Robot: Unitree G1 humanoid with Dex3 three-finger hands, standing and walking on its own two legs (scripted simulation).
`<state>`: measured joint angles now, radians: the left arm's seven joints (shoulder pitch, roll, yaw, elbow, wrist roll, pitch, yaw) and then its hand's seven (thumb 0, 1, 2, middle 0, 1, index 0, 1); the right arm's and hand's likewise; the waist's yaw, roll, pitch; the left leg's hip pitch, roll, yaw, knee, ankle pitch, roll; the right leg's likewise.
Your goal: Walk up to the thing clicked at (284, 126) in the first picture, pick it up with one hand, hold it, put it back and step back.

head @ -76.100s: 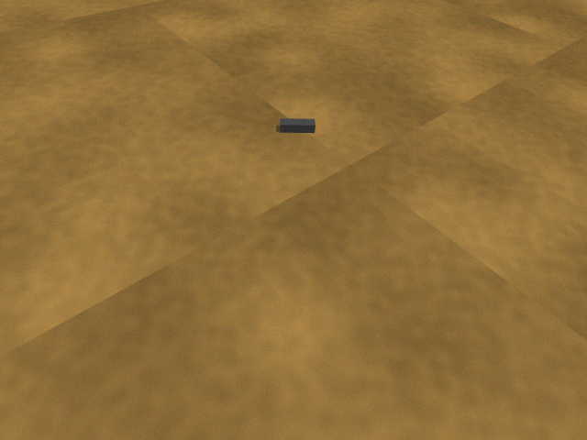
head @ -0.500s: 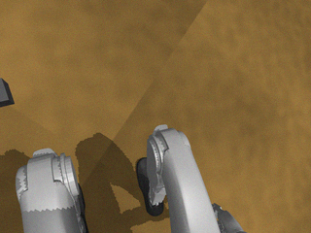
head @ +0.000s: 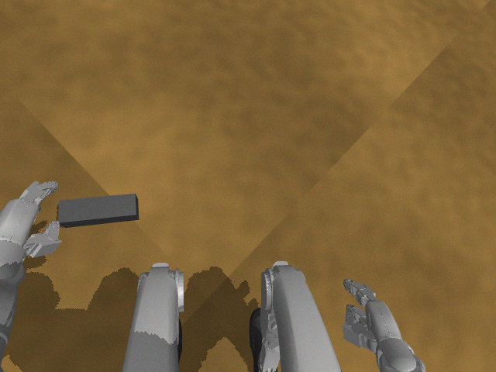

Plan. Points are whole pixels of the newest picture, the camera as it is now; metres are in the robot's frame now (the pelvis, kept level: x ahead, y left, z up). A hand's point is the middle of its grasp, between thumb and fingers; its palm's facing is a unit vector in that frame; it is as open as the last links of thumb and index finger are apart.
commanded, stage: home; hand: left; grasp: from above
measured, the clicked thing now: (100, 210) +0.50 +0.34 -0.48
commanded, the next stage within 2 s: none
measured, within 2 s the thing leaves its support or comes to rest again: neither
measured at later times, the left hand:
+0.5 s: hand (44, 276) +0.25 +0.20 +0.09, palm faces +0.13 -0.97 -0.22, open 7.4 cm
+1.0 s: hand (34, 323) +0.21 +0.18 +0.16, palm faces +0.14 -0.97 -0.19, open 7.4 cm
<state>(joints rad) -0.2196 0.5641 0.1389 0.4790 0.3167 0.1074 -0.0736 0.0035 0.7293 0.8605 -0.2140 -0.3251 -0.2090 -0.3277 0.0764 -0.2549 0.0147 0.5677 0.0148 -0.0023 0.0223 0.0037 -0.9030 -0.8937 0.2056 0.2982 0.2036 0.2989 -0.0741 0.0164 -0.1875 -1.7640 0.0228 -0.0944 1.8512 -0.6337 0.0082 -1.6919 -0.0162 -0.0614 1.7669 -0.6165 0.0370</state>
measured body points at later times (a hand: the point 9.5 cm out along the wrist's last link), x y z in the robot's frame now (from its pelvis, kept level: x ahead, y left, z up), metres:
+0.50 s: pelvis +0.05 -0.01 +0.17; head +0.11 +0.02 +0.62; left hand +0.24 +0.25 +0.11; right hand +0.21 -0.24 +0.09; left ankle +0.08 +0.11 -0.47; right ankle +0.09 -0.14 -0.47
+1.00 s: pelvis +0.07 -0.02 +0.21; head +0.09 -0.01 +0.66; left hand +0.21 +0.23 +0.17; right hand +0.27 -0.24 +0.15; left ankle +0.08 +0.11 -0.47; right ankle +0.09 -0.14 -0.47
